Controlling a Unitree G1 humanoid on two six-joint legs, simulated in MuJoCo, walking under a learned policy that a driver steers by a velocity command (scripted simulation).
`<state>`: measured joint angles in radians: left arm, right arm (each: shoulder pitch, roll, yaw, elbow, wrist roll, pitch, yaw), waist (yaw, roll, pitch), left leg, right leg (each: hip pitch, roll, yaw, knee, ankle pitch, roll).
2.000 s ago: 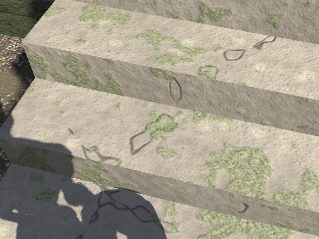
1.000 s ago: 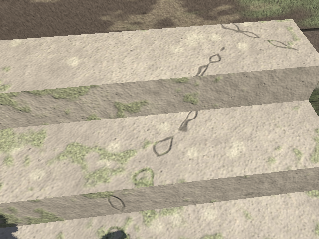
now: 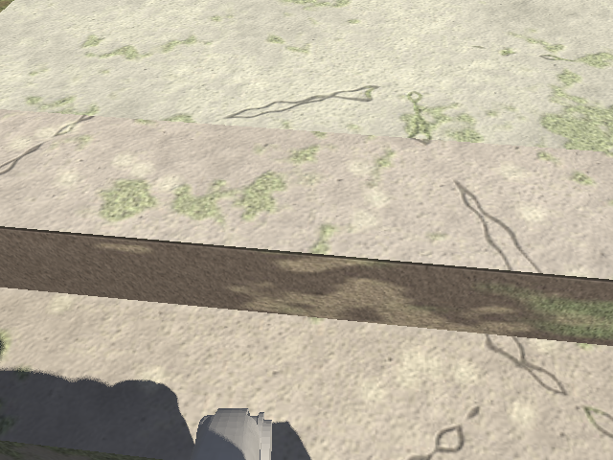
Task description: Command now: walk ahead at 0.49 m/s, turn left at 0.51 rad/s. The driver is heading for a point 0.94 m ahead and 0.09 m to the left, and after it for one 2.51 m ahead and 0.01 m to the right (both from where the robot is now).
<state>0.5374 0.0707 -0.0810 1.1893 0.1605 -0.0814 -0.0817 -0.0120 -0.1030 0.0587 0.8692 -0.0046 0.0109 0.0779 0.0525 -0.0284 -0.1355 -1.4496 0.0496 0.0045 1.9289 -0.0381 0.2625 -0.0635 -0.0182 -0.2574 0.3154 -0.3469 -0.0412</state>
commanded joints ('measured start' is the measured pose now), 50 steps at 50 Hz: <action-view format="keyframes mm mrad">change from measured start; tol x64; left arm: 1 74 116 14 -3 -50 -6 -25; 24 -793 138 6 -501 -127 71 44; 50 155 61 23 58 -4 -4 27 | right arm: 1 -342 -46 -20 -184 -14 15 6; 9 604 -265 -112 96 -46 34 -20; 50 -213 -88 12 -86 -23 -61 -15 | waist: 1 -21 -57 156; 50 25 6 188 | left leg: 1 122 42 176 -298 -172 4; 8 1451 -110 -300 -1061 -176 39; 24 552 81 -259 -1890 -257 -25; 28 1287 152 -147 -1522 1142 11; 33 313 -155 -366 -138 146 -86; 50 -269 9 8 -14 49 1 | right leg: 1 -70 -291 74 -242 836 -100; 7 -153 -302 80 364 1961 -96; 9 -659 54 262 1283 463 -78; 19 -1269 -11 329 1992 11 -188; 28 -593 100 100 850 -49 -82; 31 18 -210 1280 82 -585 -329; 50 30 -189 436 -90 218 -157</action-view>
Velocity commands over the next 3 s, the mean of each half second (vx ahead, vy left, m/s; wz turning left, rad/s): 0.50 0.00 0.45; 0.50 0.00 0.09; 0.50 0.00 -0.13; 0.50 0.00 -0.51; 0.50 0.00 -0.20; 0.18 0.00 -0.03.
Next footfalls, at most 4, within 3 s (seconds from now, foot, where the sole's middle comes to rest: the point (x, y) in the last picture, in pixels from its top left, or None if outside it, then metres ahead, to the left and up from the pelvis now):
0.10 left None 0.23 0.11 -0.60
0.54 right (393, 414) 0.51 -0.09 -0.42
1.18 left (244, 197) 0.84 0.19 -0.24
1.76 right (360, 104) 1.16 -0.03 -0.24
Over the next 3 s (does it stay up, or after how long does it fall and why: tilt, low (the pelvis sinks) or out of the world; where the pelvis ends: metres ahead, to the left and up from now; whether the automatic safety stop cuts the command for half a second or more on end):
stays up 1.53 0.01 0.52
